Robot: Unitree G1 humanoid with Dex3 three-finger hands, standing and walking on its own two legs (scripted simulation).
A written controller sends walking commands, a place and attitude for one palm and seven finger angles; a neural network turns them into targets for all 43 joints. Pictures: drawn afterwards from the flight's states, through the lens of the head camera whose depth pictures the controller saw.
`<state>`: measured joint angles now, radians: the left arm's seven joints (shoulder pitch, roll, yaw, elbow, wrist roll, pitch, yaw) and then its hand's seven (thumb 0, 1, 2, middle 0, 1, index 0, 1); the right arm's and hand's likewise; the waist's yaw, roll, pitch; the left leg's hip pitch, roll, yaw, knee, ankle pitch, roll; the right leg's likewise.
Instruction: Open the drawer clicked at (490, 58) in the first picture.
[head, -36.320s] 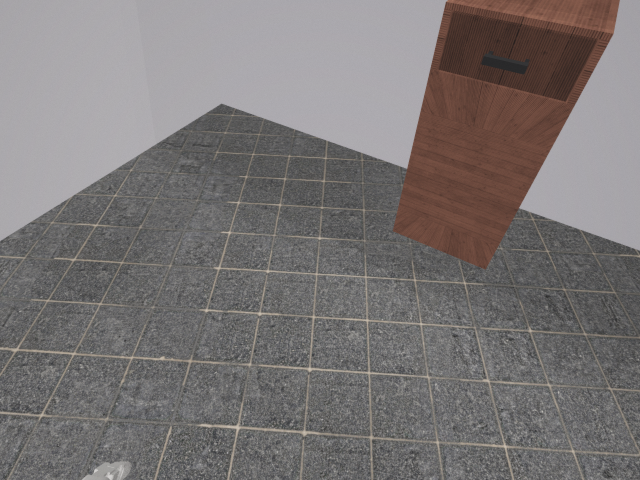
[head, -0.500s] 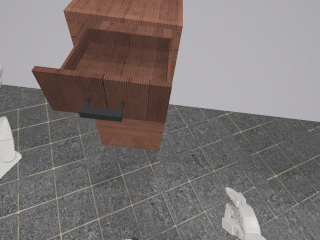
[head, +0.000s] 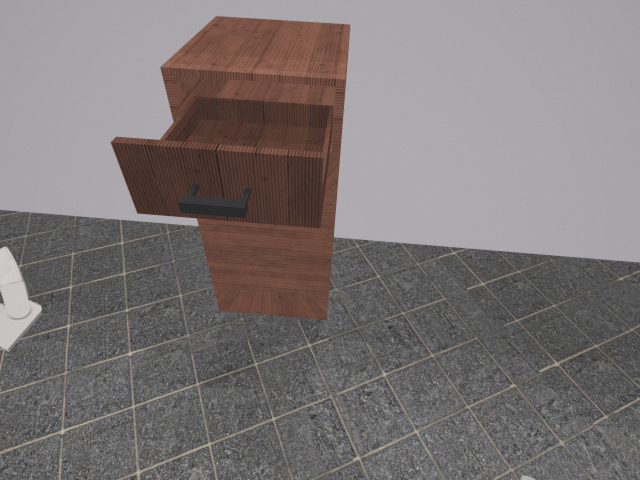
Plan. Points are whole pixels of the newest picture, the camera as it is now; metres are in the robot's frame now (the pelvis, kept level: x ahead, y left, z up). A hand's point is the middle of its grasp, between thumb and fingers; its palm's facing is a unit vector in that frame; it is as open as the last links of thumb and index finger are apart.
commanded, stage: stop stepping back and stand still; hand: left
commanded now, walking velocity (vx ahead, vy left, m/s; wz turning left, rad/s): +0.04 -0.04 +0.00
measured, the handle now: (217, 198) +0.57 +0.21 +0.05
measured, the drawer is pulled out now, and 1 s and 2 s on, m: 0.30 0.30 0.30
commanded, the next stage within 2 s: let the arm hang, fingers relaxed in 0.72 s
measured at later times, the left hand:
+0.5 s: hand out of the picture +0.14 +0.26 +0.20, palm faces +0.43 -0.81 -0.41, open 7.4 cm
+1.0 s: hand out of the picture +0.10 +0.26 -0.06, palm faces +0.00 -0.90 -0.44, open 7.4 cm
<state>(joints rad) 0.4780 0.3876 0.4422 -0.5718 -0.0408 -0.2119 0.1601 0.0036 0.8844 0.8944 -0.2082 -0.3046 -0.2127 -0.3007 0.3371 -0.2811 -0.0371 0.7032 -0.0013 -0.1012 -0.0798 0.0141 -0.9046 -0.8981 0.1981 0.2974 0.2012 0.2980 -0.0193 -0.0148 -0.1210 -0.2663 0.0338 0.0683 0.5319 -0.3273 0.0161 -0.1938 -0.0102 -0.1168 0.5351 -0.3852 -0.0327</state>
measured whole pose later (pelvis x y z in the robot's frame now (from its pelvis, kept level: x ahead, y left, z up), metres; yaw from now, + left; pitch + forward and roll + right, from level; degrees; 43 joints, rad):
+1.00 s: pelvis -0.09 +0.02 -0.01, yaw -1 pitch -1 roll +1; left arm 0.25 0.31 0.08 0.41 0.04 0.04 0.00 0.00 0.91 0.90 -0.19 -0.30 -0.20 -0.30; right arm 0.10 -0.31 -0.01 0.82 -0.02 -0.05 0.01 0.01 -0.90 -0.90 0.20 0.30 0.20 0.30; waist -0.04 0.07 0.03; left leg -0.38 -0.01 0.10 0.60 -0.20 0.05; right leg -0.36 -0.03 -0.02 0.69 -0.30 -0.02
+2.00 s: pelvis -0.08 +0.00 +0.01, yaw +0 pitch -2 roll +0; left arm 0.10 0.28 0.02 1.09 0.02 -0.01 0.00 0.00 0.90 0.89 -0.20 -0.30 -0.20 -0.30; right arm 0.18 -0.29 -0.02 1.12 -0.02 0.00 -0.01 0.00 -0.91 -0.90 0.20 0.30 0.20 0.30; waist -0.02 0.01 0.09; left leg -0.18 0.01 0.03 0.36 -0.15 0.00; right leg -0.16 0.03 -0.05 0.37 -0.18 -0.05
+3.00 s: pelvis -0.04 -0.02 +0.02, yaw -1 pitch -2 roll +0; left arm 0.10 0.31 0.02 1.11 0.01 -0.02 0.01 0.00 0.90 0.89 -0.20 -0.30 -0.20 -0.30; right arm 0.12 -0.31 -0.02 1.12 -0.02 0.01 -0.01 0.00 -0.91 -0.90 0.20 0.30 0.20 0.30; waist -0.02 0.01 0.08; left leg -0.09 0.04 0.04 0.31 -0.19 -0.03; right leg -0.06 0.07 -0.04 0.29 -0.20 -0.07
